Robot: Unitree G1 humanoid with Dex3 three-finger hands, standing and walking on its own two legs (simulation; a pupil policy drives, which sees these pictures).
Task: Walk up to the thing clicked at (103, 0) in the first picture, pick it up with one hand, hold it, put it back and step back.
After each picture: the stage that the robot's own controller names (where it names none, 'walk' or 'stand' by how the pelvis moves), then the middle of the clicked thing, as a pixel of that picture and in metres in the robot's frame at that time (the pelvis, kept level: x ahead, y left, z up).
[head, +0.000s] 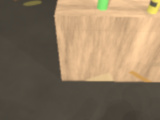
stand; out of the picture +1.02 -0.15 +0.07
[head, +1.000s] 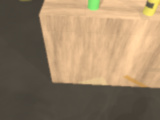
rise first; out of the picture +0.93 -0.04 +0.09
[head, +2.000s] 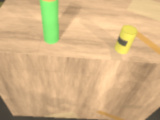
walk; (50, 16) +0.62 +0.14 +0.10
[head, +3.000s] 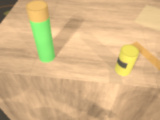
stand; (42, 35) +0.53 +0.17 +0.09
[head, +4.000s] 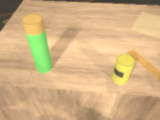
stand; (39, 46) +0.50 +0.18 +0.07
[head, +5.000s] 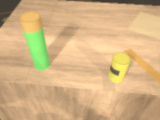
stand; (37, 44) +0.51 +0.19 +0.06
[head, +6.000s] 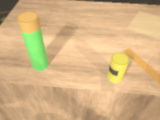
stand; (35, 44) +0.51 +0.19 +0.07
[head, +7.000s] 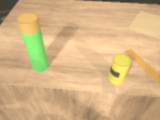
stand; (35, 45) +0.50 +0.19 +0.07
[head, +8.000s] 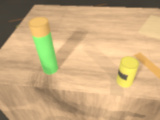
rise first; (45, 48) +0.50 +0.19 +0.07
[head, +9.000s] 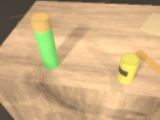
go down; (46, 44) +0.51 +0.19 +0.07
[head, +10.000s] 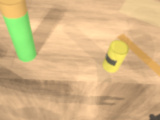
go down; (20, 31) +0.51 +0.18 +0.09
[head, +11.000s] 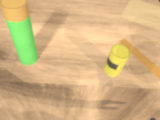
approach; (22, 35) +0.50 +0.18 +0.09
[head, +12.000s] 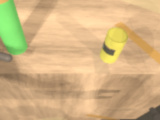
close in; (7, 21) +0.50 +0.19 +0.12
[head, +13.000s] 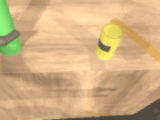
lift; out of the picture +0.50 +0.20 +0.13
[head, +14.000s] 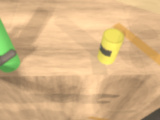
lift; out of the picture +0.44 +0.22 +0.13
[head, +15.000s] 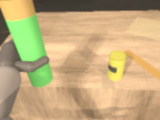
lift; (30, 45) +0.34 +0.14 +0.24
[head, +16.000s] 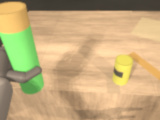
hold; (23, 54) +0.32 +0.17 +0.22
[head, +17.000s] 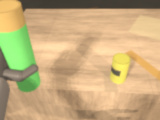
crouch; (19, 52) +0.33 +0.17 +0.22
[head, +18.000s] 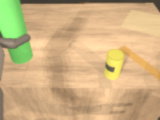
crouch; (12, 23) +0.43 +0.19 +0.24
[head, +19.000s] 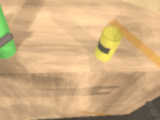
lower; out of the picture +0.50 +0.21 +0.12
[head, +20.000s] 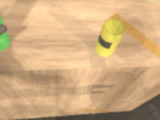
lower; out of the picture +0.51 +0.22 +0.14
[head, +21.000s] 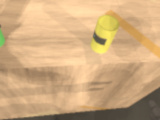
lower; out of the picture +0.52 +0.22 +0.14
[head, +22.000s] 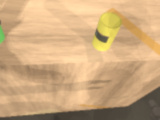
lower; out of the picture +0.53 +0.22 +0.15
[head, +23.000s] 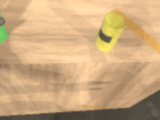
loosen; out of the picture +0.53 +0.22 +0.15
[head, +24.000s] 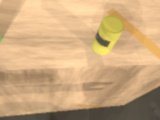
rise; out of the picture +0.50 +0.23 +0.14
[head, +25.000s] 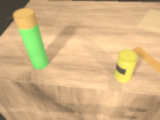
sink last; (33, 42) +0.50 +0.22 +0.10
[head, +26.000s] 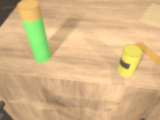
stand; (36, 34) +0.52 +0.20 +0.10
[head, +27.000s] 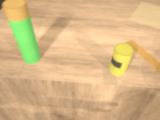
stand; (24, 35) +0.51 +0.22 +0.11
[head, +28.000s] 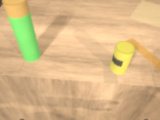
stand; (24, 32) +0.51 +0.22 +0.12
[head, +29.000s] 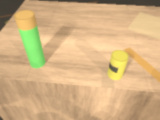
stand; (32, 42) +0.53 +0.22 +0.07
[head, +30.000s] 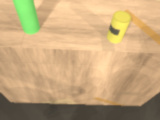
walk; (24, 3) +0.60 +0.21 +0.09
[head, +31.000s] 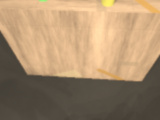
walk; out of the picture +0.89 +0.23 +0.09
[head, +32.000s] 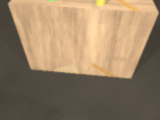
stand; out of the picture +1.14 +0.23 +0.09
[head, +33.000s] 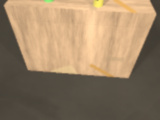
stand; out of the picture +1.12 +0.22 +0.07
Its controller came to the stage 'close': yes
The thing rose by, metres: 0.20
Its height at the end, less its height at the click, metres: +0.00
